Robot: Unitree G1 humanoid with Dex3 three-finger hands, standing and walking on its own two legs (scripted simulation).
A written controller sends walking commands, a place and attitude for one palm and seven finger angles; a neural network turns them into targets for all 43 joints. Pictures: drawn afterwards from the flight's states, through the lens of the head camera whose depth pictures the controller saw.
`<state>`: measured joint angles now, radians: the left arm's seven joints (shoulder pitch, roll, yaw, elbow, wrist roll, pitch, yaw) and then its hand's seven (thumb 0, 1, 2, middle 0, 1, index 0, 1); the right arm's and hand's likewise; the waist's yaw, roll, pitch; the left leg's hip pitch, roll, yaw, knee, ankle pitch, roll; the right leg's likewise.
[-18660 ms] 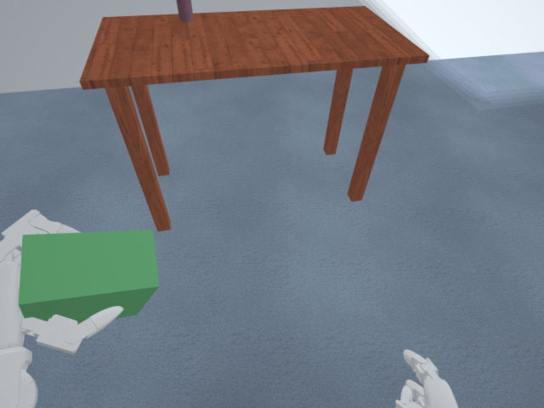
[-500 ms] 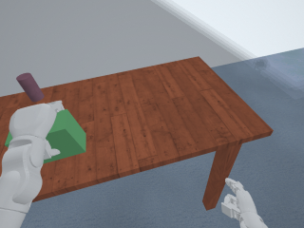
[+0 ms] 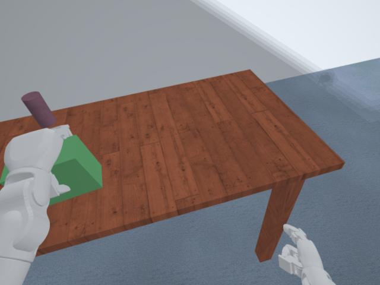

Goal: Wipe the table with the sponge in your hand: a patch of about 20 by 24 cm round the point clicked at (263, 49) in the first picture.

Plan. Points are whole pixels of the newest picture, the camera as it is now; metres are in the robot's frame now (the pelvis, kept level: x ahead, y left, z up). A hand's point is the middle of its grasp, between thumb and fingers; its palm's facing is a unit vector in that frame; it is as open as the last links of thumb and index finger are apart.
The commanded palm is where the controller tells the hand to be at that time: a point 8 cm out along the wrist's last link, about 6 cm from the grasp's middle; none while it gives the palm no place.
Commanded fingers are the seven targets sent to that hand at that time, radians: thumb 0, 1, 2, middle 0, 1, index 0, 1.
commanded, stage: move the sponge above the wiping area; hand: left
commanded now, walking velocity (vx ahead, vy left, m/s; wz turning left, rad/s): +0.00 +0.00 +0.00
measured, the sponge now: (62, 177) +0.26 +0.32 +0.11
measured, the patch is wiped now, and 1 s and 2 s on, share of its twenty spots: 0.00 0.00 0.00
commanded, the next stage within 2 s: lower the sponge onto the table in 0.66 s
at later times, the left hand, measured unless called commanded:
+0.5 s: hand (59, 167) +0.26 +0.31 +0.15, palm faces +0.12 -0.08 -0.99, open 10.2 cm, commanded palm +0.22 +0.29 +0.21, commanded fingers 0.00 0.10 1.30 -1.20 -1.60 -1.20 -1.60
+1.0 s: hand (68, 182) +0.24 +0.28 +0.13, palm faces +0.04 -0.09 -1.00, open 10.2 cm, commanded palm +0.21 +0.29 +0.21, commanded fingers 0.00 0.10 1.30 -1.20 -1.60 -1.20 -1.60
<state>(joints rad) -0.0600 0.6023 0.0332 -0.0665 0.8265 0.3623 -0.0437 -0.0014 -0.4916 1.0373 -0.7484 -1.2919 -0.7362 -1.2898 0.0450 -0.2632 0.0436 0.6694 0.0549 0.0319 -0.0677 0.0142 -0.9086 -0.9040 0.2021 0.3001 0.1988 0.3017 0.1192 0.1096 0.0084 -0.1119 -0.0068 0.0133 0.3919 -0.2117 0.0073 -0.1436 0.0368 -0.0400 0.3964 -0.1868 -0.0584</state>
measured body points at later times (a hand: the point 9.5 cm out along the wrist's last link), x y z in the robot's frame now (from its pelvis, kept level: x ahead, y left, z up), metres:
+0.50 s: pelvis +0.00 +0.01 +0.00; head -0.01 -0.04 +0.45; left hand +0.25 +0.31 +0.20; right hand +0.26 -0.18 -0.08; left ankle +0.00 +0.12 -0.74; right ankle +0.02 -0.08 -0.74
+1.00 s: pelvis +0.00 +0.00 +0.00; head -0.01 -0.06 +0.45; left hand +0.23 +0.28 +0.19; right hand +0.26 -0.20 -0.08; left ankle +0.00 +0.12 -0.74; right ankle +0.02 -0.08 -0.74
